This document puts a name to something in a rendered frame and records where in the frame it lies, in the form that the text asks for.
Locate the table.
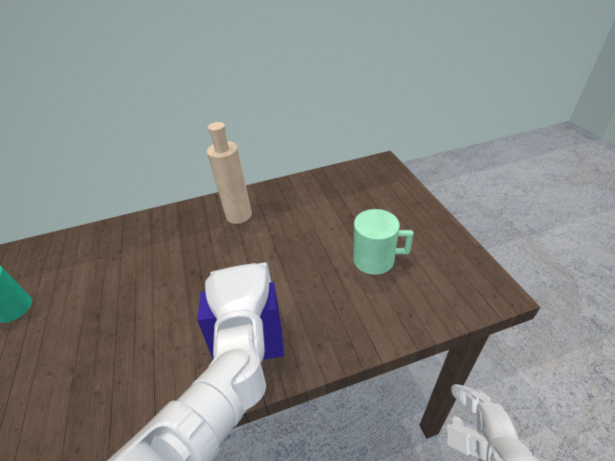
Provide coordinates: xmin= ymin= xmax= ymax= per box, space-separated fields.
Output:
xmin=0 ymin=151 xmax=540 ymax=461

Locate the right robot forearm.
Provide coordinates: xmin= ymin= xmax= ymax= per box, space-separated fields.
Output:
xmin=486 ymin=437 xmax=540 ymax=461

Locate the left robot upper arm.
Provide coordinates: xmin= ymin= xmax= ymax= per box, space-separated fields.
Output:
xmin=120 ymin=441 xmax=165 ymax=461

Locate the robot right hand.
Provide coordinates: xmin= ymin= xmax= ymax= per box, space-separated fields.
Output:
xmin=447 ymin=384 xmax=519 ymax=461

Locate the robot left hand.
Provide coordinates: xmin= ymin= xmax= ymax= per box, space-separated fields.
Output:
xmin=205 ymin=262 xmax=271 ymax=319

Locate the sponge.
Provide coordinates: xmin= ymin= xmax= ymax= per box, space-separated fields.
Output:
xmin=197 ymin=282 xmax=284 ymax=359

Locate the left robot forearm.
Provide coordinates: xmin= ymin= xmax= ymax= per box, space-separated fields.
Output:
xmin=107 ymin=310 xmax=266 ymax=461

